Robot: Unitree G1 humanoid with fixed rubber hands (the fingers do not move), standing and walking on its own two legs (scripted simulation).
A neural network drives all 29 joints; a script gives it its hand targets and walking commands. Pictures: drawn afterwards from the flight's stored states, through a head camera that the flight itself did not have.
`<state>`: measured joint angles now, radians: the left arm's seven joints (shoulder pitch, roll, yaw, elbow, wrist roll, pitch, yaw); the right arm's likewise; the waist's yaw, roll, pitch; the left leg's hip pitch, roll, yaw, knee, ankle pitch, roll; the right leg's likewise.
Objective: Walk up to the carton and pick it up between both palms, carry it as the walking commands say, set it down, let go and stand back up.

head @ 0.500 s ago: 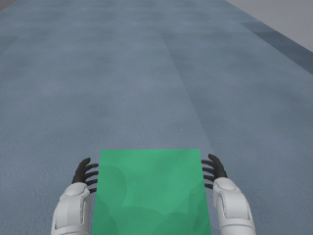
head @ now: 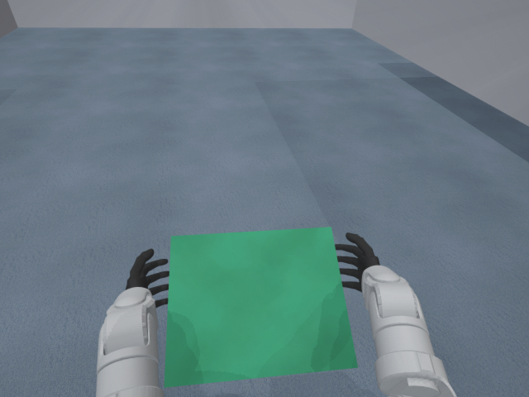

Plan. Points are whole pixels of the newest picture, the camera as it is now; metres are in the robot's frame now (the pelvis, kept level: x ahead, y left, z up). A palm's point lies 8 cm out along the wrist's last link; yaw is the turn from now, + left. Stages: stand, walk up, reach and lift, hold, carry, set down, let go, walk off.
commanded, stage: hold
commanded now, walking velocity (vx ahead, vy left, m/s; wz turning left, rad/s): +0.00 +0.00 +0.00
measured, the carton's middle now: (255, 306) +0.32 +0.03 -0.05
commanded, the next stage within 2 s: set down in 0.32 s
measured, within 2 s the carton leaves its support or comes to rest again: neither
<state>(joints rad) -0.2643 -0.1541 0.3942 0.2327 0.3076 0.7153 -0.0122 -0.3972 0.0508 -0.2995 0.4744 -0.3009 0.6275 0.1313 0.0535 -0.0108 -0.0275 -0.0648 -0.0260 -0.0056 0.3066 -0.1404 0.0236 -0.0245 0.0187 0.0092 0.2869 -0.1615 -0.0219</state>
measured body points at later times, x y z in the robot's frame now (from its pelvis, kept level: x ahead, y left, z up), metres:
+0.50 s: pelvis +0.02 -0.02 +0.00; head -0.02 -0.01 +0.45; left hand +0.29 +0.19 +0.02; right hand +0.32 -0.17 +0.03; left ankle +0.03 +0.10 -0.75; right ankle +0.01 -0.11 -0.75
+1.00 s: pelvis -0.01 -0.02 -0.02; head +0.06 -0.01 +0.42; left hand +0.30 +0.19 -0.05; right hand +0.34 -0.17 -0.05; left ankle +0.03 +0.10 -0.75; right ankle +0.01 -0.11 -0.75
